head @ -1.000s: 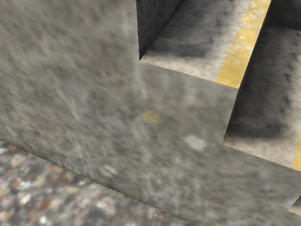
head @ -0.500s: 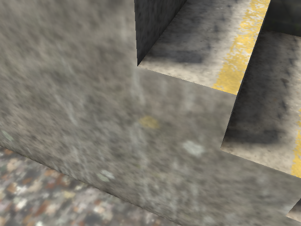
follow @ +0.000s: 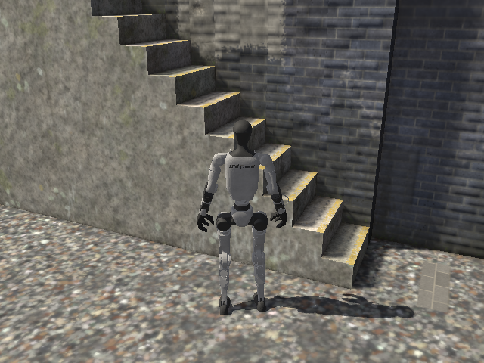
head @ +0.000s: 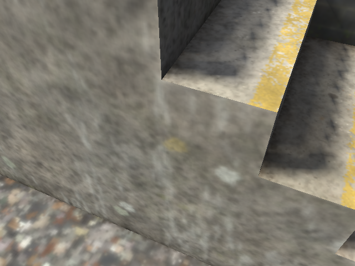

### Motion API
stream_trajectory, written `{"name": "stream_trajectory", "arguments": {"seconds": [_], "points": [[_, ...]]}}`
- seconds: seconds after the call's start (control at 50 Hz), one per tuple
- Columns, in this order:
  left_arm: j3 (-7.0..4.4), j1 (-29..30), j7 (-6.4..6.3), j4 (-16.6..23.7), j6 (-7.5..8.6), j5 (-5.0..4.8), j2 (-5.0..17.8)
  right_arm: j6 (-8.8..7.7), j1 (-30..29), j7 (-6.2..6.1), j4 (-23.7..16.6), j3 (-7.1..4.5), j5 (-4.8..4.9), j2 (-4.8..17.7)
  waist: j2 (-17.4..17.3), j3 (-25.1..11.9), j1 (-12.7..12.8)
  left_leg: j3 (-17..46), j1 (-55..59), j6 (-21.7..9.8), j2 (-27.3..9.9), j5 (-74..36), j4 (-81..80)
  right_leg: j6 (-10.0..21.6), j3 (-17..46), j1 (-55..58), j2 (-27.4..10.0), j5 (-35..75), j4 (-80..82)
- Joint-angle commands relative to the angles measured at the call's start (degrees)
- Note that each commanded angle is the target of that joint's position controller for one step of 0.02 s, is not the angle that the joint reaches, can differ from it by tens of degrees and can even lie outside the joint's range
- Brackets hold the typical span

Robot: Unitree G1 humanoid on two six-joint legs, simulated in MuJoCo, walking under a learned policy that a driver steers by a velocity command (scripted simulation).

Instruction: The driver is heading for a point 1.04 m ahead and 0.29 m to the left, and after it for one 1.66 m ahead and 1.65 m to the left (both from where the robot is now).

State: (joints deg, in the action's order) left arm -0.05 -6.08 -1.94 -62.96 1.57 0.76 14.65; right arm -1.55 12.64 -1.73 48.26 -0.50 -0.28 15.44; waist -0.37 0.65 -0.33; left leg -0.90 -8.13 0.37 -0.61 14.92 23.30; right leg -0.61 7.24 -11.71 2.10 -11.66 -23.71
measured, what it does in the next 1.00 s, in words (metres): stands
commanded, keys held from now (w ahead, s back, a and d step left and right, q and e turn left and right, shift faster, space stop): w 0.34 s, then no key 0.66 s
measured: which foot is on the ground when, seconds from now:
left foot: down 0.00-1.00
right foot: down 0.00-1.00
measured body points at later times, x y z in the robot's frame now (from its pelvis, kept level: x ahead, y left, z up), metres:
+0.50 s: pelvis +0.00 +0.00 +0.00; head +0.01 +0.00 +0.45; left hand +0.08 +0.27 -0.14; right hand +0.07 -0.27 -0.13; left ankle -0.03 +0.12 -0.74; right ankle +0.01 -0.13 -0.74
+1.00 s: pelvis +0.00 +0.00 +0.00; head +0.01 +0.00 +0.45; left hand +0.07 +0.27 -0.14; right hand +0.07 -0.26 -0.14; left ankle -0.03 +0.12 -0.74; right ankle +0.01 -0.13 -0.74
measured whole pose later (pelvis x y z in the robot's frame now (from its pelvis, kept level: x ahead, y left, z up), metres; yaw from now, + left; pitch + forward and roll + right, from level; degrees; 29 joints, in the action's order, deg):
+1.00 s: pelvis +0.00 +0.00 +0.00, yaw +0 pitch +0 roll +0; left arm 0.4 -8.1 -2.4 -62.5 2.3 0.9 14.5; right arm -1.9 12.8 -2.0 55.7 0.1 0.1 15.1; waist -0.2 0.5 -0.4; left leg -0.4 -9.0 0.2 -0.3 14.9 23.7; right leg -0.9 6.8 -12.3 1.7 -11.6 -23.8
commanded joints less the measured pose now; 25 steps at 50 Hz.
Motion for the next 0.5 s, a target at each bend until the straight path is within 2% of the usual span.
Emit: {"name": "stream_trajectory", "arguments": {"seconds": [0.02,0.22,0.5], "points": [[-0.98,1.11,-0.29,1.74,0.47,0.02,7.01,-0.72,-0.27,-0.15,-1.79,-1.40,0.05,6.83,0.34,-1.89,0.00,2.57,-1.41,0.19,-2.69,-7.43,-4.09,2.72,2.51,1.45,-3.09,9.45,3.11],[-0.86,0.10,-0.54,1.30,0.45,0.24,7.23,-0.91,0.15,-0.15,1.56,-0.99,0.14,6.87,0.05,-1.71,0.07,2.37,-2.04,-0.28,-2.25,-6.63,-4.42,2.50,1.92,1.29,-2.83,8.77,3.27],[-0.80,-0.91,-0.71,1.64,0.77,0.09,7.15,-0.93,0.49,-0.31,3.55,-0.80,0.27,6.86,0.36,-1.61,-0.16,2.54,-2.11,-0.59,-2.12,-6.90,-4.11,2.25,1.44,0.83,-2.59,9.03,3.10]]}}
Keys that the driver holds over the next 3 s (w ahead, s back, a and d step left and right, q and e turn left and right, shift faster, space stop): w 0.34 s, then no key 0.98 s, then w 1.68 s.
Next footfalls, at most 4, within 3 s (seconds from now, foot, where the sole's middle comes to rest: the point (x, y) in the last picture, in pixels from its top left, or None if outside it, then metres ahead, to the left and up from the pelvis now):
none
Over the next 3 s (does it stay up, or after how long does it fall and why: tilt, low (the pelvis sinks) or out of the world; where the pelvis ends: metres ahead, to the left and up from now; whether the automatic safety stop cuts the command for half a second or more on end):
stays up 0.00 0.00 0.00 its command is cut before an obstacle after 1.3 s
